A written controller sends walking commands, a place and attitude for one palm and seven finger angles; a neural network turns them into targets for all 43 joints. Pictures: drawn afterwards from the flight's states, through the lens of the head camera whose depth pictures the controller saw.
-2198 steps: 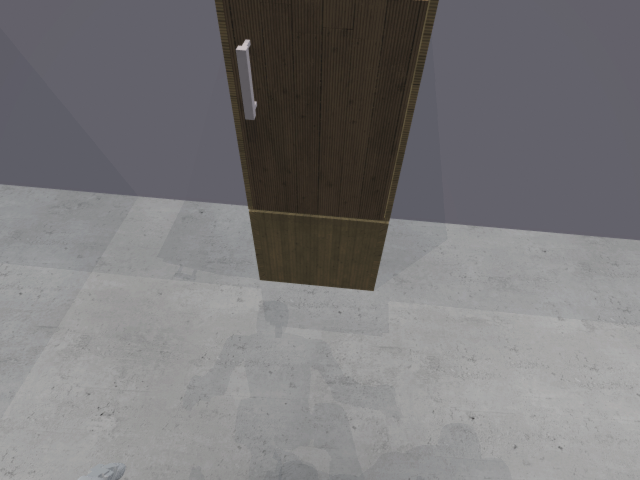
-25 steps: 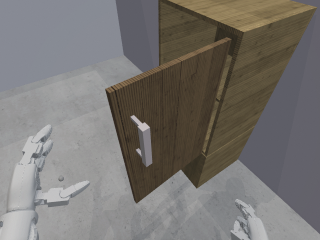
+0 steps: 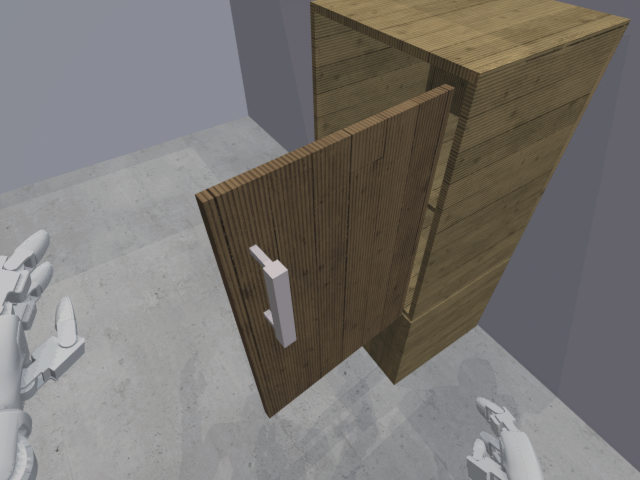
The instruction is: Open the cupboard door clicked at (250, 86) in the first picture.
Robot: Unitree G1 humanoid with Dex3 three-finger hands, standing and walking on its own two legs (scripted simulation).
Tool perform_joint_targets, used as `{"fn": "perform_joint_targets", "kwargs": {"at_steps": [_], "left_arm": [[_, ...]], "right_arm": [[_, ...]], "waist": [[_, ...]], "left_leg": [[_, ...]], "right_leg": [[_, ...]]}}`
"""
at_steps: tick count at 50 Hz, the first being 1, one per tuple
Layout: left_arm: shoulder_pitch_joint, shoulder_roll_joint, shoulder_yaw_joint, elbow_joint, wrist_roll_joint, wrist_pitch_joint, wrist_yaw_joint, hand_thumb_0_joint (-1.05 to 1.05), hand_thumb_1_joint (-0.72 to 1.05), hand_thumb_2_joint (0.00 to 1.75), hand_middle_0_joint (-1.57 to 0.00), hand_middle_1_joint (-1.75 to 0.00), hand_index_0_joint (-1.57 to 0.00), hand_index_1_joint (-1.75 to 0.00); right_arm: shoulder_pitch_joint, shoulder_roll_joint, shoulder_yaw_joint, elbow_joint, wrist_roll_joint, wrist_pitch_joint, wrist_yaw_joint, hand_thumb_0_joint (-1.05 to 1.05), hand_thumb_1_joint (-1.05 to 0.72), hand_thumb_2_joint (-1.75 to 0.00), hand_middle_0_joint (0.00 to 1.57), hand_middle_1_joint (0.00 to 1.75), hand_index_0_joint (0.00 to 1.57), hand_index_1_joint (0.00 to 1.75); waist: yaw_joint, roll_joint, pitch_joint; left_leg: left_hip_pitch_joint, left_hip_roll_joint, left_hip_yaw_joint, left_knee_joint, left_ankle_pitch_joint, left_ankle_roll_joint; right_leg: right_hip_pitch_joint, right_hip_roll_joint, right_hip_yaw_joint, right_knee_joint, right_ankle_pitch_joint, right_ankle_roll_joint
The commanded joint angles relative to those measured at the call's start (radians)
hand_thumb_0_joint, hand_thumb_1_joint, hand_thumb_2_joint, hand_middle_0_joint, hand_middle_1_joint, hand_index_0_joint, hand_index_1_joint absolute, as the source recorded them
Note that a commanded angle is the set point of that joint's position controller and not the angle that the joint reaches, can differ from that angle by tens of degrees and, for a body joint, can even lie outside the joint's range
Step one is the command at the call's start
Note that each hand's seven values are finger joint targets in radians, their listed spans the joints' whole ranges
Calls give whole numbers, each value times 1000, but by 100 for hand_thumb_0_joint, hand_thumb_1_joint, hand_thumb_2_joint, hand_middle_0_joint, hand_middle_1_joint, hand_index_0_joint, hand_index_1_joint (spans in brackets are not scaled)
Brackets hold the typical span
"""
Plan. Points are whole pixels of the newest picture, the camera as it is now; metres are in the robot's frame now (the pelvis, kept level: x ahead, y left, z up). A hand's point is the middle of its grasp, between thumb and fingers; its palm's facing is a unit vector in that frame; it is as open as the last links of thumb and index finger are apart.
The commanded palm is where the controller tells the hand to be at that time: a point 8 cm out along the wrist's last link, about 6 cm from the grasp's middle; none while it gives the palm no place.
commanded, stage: draw the hand back to the body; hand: left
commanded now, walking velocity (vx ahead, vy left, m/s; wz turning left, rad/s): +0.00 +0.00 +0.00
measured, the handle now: (272, 297) +0.32 +0.11 +0.06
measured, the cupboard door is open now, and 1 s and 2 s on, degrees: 95 95 95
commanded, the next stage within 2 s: step back with the hand held close in 0.22 s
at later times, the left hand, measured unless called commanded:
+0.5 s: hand (72, 345) +0.18 +0.26 +0.15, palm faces +0.41 -0.79 -0.45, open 7.4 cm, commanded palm +0.13 +0.30 +0.17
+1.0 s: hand out of the picture +0.08 +0.29 +0.15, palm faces +0.45 -0.74 -0.49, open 7.4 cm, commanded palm +0.02 +0.33 +0.17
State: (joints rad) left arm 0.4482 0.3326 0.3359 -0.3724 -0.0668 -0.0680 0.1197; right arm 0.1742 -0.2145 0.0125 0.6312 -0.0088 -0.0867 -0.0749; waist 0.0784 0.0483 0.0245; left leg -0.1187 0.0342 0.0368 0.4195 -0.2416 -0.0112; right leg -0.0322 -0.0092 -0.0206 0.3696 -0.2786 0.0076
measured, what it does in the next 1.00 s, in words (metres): shifts its weight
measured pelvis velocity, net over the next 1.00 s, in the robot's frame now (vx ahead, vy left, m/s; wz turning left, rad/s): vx -0.12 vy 0.02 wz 0.02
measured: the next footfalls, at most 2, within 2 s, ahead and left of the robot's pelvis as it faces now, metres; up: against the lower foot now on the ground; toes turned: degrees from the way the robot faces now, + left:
right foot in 1.44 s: -0.28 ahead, -0.07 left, +0.00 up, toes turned -4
left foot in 1.56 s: -0.12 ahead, +0.10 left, +0.00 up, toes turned -3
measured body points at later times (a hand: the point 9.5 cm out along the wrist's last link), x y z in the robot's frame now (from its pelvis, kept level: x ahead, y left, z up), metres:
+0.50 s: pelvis -0.02 +0.00 +0.00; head -0.01 -0.01 +0.45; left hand +0.15 +0.30 +0.18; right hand +0.18 -0.23 -0.08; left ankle -0.01 +0.13 -0.74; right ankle -0.05 -0.12 -0.74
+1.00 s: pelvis -0.12 +0.02 -0.02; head -0.09 +0.03 +0.43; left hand +0.05 +0.33 +0.18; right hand +0.06 -0.20 -0.10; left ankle -0.01 +0.13 -0.74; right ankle -0.08 -0.12 -0.74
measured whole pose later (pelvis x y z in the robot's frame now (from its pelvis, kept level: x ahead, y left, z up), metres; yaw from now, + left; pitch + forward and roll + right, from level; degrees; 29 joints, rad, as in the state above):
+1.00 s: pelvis -0.12 +0.02 -0.02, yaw +1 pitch -1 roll -2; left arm 0.54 0.40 0.45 -0.52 -0.03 -0.21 0.15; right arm 0.20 -0.20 0.00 0.56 0.01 -0.08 -0.07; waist 0.02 0.03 0.08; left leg -0.45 0.03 0.03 0.61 -0.17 0.03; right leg -0.32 0.01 0.00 0.59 -0.26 0.03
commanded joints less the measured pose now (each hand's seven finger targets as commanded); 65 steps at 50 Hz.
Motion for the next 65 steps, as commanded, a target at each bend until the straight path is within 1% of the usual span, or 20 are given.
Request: {"fn": "perform_joint_targets", "kwargs": {"at_steps": [1,16,17,18,21,22,31,36,43,47,49,51,53,55,56,57,59,60,62,65], "left_arm": [[-86,192,117,-226,7,-72,15,0,90,90,-20,-30,-20,-30],[-77,181,114,-197,1,-85,10,0,90,90,-20,-30,-20,-30],[-138,212,120,-303,4,-97,14,0,90,90,-20,-30,-20,-30],[-174,331,242,-323,5,-128,19,0,90,90,-20,-30,-20,-30],[1,214,152,-227,12,-124,1,0,90,90,-20,-30,-20,-30],[17,221,161,-236,12,-128,4,0,90,90,-20,-30,-20,-30],[90,263,200,-303,11,-126,25,0,90,90,-20,-30,-20,-30],[115,265,216,-347,13,-145,39,0,90,90,-20,-30,-20,-30],[96,237,242,-361,44,-197,49,0,90,90,-20,-30,-20,-30],[73,236,241,-356,42,-214,45,0,90,90,-20,-30,-20,-30],[71,224,212,-355,31,-216,45,0,90,90,-20,-30,-20,-30],[42,242,200,-363,29,-212,57,0,90,90,-20,-30,-20,-30],[5,239,182,-351,35,-200,68,0,90,90,-20,-30,-20,-30],[-24,256,196,-345,33,-191,70,0,90,90,-20,-30,-20,-30],[-25,267,210,-341,32,-194,70,0,90,90,-20,-30,-20,-30],[-19,286,229,-353,33,-205,70,0,90,90,-20,-30,-20,-30],[-4,266,258,-384,49,-228,63,0,90,90,-20,-30,-20,-30],[9,280,274,-363,47,-228,63,0,90,90,-20,-30,-20,-30],[56,258,250,-364,32,-230,61,0,90,90,-20,-30,-20,-30],[109,214,186,-395,5,-214,66,0,90,90,-20,-30,-20,-30]], "right_arm": [[-119,-107,-36,-156,0,-54,-14,0,-90,-90,20,30,20,30],[-126,-104,-40,-145,3,-62,-19,0,-90,-90,20,30,20,30],[-133,-103,-37,-154,4,-68,-18,0,-90,-90,20,30,20,30],[-128,-128,-37,-178,8,-48,-19,0,-90,-90,20,30,20,30],[-118,-120,-47,-180,7,-1,-14,0,-90,-90,20,30,20,30],[-122,-122,-51,-185,7,7,-17,0,-90,-90,20,30,20,30],[-107,-123,-65,-245,22,56,-23,0,-90,-90,20,30,20,30],[-97,-127,-66,-257,22,43,-21,0,-90,-90,20,30,20,30],[-83,-146,-68,-262,21,-22,-17,0,-90,-90,20,30,20,30],[-64,-142,-75,-240,18,-56,-10,0,-90,-90,20,30,20,30],[-41,-127,-74,-218,18,-67,-6,0,-90,-90,20,30,20,30],[-32,-116,-74,-184,12,-64,-5,0,-90,-90,20,30,20,30],[-30,-100,-66,-154,5,-58,-4,0,-90,-90,20,30,20,30],[-49,-103,-60,-157,8,-52,-12,0,-90,-90,20,30,20,30],[-60,-118,-60,-166,9,-52,-18,0,-90,-90,20,30,20,30],[-88,-133,-65,-177,10,-57,-26,0,-90,-90,20,30,20,30],[-88,-147,-70,-191,0,-76,-25,0,-90,-90,20,30,20,30],[-69,-126,-79,-187,-4,-80,-20,0,-90,-90,20,30,20,30],[-80,-118,-87,-173,0,-94,3,0,-90,-90,20,30,20,30],[-73,-107,-72,-150,-4,-102,22,0,-90,-90,20,30,20,30]], "waist": [[-7,12,-108],[-10,7,-80],[-7,49,-114],[-54,1,-24],[-61,-54,-96],[-60,-11,-118],[-63,-20,-187],[-62,38,-165],[-60,179,-94],[-69,96,-75],[-82,-40,-96],[-88,-169,-100],[-98,-203,-107],[-100,-150,-67],[-93,-60,-37],[-82,77,-33],[-72,306,-106],[-74,250,-116],[-61,139,-144],[-70,216,-171]], "left_leg": [[94,-14,18,-30,302,31],[96,-15,23,-40,249,33],[106,-20,19,-35,256,31],[45,1,14,14,215,43],[24,7,16,44,252,36],[26,11,18,41,301,36],[-15,49,11,23,379,30],[-129,66,-21,-23,217,37],[-567,171,-163,-212,-417,108],[-520,130,-138,-113,-396,88],[-324,43,-66,29,-292,38],[-126,-30,-7,282,-152,2],[-72,-44,-13,372,-99,0],[-92,-27,-34,185,-82,6],[-157,15,-88,55,-109,25],[-255,93,-186,-80,-209,50],[-592,295,-444,-386,-629,149],[-569,312,-440,-380,-540,171],[-371,264,-326,-259,-322,162],[-250,209,-225,-279,-240,102]], "right_leg": [[-56,11,-13,-44,339,-9],[-71,11,-6,-72,295,-6],[-50,8,-2,-69,302,-10],[-185,-37,73,-119,400,-9],[-148,-69,60,-62,514,-7],[-135,-70,50,-43,548,-5],[-136,-39,36,36,491,10],[-128,-17,35,73,317,12],[63,48,-2,311,88,24],[-50,37,45,227,29,-2],[-251,-26,136,57,-85,-36],[-486,-151,255,-98,-170,-91],[-529,-206,247,-94,-44,-112],[-492,-136,161,-24,-14,-64],[-451,-69,122,29,-41,-27],[-377,-5,75,104,-83,1],[-34,121,16,571,-122,25],[-82,116,45,714,-163,13],[-225,92,56,682,-200,-3],[-217,96,-13,472,-259,-19]]}}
